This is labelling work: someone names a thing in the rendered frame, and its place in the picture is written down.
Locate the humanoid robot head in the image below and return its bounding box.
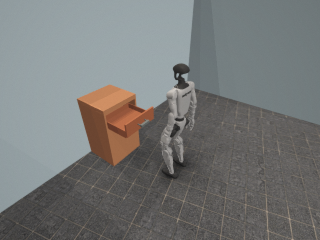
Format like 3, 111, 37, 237
173, 63, 190, 90

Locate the robot left forearm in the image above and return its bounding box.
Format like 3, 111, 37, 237
164, 113, 176, 137

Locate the right robot hand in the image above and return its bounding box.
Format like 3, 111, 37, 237
185, 118, 195, 131

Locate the right robot upper arm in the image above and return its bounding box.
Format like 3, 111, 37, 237
187, 81, 197, 106

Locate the handle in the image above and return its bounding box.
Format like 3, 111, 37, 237
137, 119, 150, 128

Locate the cabinet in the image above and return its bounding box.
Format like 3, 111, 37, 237
77, 84, 140, 166

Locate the left robot upper arm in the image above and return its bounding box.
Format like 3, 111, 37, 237
166, 89, 178, 119

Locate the left robot hand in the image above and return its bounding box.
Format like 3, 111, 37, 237
160, 135, 170, 149

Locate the drawer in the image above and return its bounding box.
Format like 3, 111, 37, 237
106, 103, 154, 138

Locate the robot right forearm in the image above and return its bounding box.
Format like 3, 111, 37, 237
188, 103, 197, 120

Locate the robot right shin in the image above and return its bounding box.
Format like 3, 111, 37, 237
173, 137, 184, 163

